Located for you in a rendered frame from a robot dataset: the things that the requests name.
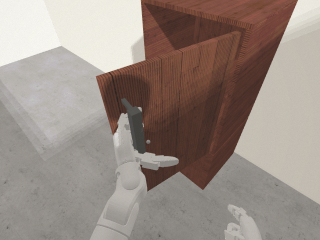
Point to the handle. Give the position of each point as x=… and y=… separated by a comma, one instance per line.
x=136, y=126

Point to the left robot forearm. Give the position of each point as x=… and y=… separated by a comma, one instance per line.
x=121, y=210

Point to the cupboard door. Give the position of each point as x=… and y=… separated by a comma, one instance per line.
x=180, y=94

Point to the left robot hand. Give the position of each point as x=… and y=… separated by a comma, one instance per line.
x=124, y=149

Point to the right robot hand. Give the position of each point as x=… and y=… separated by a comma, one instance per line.
x=247, y=229

